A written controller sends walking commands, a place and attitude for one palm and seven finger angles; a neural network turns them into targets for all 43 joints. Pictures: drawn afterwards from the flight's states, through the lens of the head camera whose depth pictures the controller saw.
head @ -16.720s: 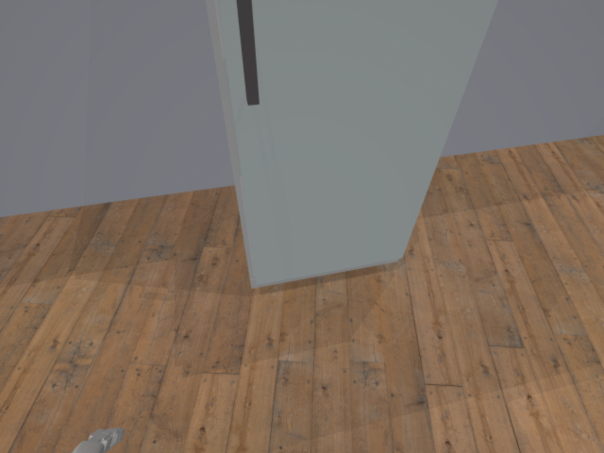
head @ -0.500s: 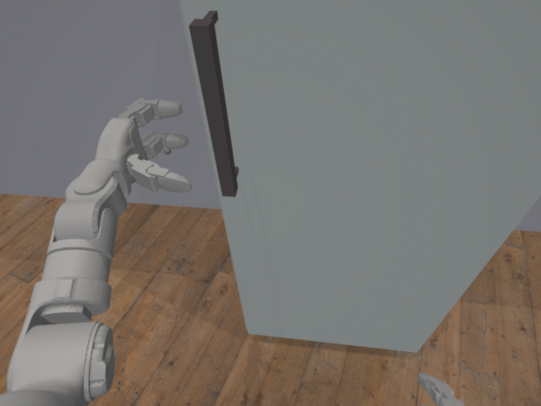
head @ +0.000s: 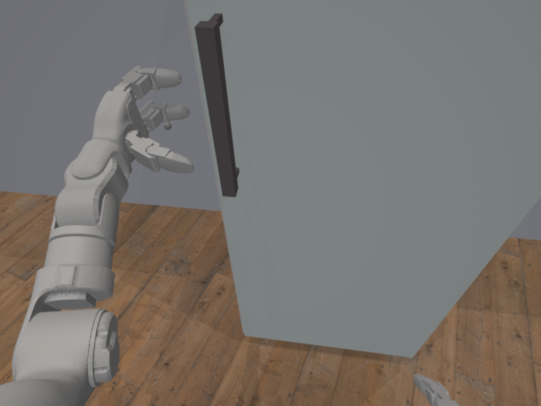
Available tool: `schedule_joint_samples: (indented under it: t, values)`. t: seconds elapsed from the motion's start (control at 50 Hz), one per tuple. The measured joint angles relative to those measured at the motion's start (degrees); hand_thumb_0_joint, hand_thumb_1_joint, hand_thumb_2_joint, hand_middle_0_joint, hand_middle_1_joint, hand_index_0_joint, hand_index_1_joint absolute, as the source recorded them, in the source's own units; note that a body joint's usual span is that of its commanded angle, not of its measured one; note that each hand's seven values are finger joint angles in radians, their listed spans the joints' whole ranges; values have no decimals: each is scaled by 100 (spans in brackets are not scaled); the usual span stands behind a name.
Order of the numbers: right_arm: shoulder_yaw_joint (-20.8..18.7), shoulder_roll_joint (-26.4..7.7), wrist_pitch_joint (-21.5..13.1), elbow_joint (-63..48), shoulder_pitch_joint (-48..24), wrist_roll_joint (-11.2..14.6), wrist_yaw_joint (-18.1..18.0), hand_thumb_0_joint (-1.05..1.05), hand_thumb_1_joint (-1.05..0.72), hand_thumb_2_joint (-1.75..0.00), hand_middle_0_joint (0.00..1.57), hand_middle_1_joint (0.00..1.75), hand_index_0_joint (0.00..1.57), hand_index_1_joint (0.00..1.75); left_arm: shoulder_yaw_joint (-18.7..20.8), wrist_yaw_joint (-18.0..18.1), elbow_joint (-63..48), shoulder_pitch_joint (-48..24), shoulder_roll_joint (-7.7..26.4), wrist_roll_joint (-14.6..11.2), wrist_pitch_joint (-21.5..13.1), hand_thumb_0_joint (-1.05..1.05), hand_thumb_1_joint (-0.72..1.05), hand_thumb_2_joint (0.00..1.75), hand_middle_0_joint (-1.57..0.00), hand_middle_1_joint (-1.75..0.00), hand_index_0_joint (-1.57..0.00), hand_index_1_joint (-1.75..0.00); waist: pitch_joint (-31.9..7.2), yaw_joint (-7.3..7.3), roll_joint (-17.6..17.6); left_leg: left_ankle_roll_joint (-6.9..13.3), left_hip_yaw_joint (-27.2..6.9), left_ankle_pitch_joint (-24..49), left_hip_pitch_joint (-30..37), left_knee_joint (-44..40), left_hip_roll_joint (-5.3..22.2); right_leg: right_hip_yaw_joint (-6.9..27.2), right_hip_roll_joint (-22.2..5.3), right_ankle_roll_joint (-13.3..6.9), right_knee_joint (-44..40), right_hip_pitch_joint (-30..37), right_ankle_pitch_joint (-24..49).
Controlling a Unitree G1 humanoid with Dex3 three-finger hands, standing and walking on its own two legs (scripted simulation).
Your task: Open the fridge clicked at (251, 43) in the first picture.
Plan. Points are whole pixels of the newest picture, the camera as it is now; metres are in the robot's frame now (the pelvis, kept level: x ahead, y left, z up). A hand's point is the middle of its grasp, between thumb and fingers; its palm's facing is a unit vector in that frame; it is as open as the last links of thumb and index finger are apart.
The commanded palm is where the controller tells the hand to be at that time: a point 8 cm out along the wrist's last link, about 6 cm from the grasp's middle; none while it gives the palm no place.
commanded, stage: move the hooked fingers beside the handle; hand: left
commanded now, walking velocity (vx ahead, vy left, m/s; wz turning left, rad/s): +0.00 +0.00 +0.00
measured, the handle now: (224, 117) +0.47 +0.10 +0.22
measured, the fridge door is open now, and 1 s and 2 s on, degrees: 0 0 0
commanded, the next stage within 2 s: feel for the door with the fingertips in 1.62 s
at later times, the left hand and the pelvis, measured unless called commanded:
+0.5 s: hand (167, 147) +0.41 +0.17 +0.20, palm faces -0.02 -1.00 -0.03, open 14.0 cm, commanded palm +0.39 +0.22 +0.22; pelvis +0.00 +0.00 +0.00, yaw +0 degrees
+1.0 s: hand (158, 135) +0.40 +0.18 +0.23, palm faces -0.06 -1.00 -0.01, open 14.0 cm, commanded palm +0.39 +0.23 +0.22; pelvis +0.01 +0.00 +0.00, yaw +0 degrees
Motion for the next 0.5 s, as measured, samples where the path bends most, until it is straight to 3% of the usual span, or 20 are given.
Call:
schedule_joint_samples:
  t: [0.12, 0.18, 0.3, 0.34, 0.44, 0.5]
  values:
    - [-47, -61, 102, -56, -1, 58, 51, 2, -90, -90, 21, 30, 20, 30, 10, -53, 620, -130, 136, -8, 621, -1, -50, 30, -30, -120, -30, -120, -124, -66, 83, 3, 28, -14, -112, 34, 6, 25, 1, 5, 59, -132, -16]
    - [-75, -61, 81, -160, 3, 36, 55, 2, -90, -90, 21, 30, 20, 30, 47, 10, 313, 218, 48, 18, 549, -1, -50, 30, -30, -120, -30, -120, -42, -80, 94, 6, 55, -2, -91, 9, 11, 54, 5, 1, 63, -133, -10]
    - [-26, 16, -17, -126, -41, -27, 34, 2, -90, -90, 20, 30, 20, 30, 117, 63, -539, 491, -101, 5, 11, -1, -50, 30, -30, -120, -30, -120, 15, -15, -9, -18, 55, -18, 52, -21, 22, 61, 19, -20, 31, 10, -26]
    - [6, 36, 11, -78, -92, -6, 20, 2, -90, -90, 21, 30, 20, 30, 132, 25, -336, 282, -5, -11, 91, -1, -50, 30, -30, -120, -30, -120, -46, -3, -26, -26, 38, -41, 45, 11, 32, 45, 30, -24, 24, 25, -32]
    - [12, -5, 94, -129, -180, 73, 18, 1, -90, -90, 21, 30, 20, 30, 32, -71, 683, -221, 295, 42, 688, -1, -50, 29, -30, -120, -31, -120, -129, -32, 22, -32, -22, -49, -149, 107, 33, -22, 33, -25, 70, -129, -35]
    - [-44, -54, 66, -226, -167, 69, 17, 1, -90, -90, 21, 30, 20, 30, -48, -62, 622, -45, 257, 48, 680, -1, -50, 30, -30, -120, -30, -120, -45, -41, 77, -19, -29, -23, -207, 104, 19, -32, 19, -22, 88, -194, -25]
